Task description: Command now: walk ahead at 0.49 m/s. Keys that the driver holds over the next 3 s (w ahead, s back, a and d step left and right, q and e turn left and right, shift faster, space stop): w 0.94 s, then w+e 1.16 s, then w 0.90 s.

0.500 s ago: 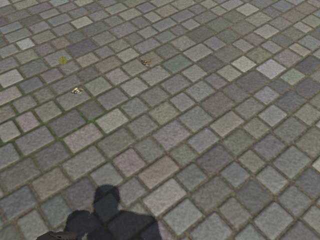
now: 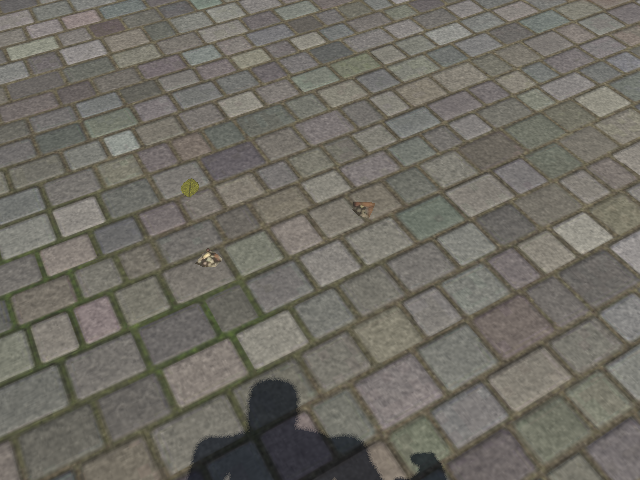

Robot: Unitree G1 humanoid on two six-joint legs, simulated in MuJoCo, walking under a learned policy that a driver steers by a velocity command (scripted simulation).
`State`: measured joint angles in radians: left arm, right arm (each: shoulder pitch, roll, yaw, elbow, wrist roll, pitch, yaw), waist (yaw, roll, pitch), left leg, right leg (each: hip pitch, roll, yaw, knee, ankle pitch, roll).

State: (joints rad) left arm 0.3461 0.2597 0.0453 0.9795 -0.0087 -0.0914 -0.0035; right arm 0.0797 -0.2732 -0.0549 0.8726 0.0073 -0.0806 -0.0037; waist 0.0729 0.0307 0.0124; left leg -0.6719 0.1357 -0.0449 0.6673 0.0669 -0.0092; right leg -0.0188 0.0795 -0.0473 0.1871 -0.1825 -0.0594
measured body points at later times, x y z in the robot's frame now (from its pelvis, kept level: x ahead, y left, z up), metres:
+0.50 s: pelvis +0.28 +0.07 +0.00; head +0.30 +0.07 +0.45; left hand +0.45 +0.33 -0.11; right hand +0.29 -0.20 -0.13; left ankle +0.24 +0.15 -0.75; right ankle +0.45 -0.11 -0.68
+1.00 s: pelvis +0.56 +0.00 +0.00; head +0.58 -0.01 +0.45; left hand +0.59 +0.27 -0.13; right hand +0.71 -0.28 -0.12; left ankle +0.68 +0.18 -0.68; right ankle +0.55 -0.08 -0.75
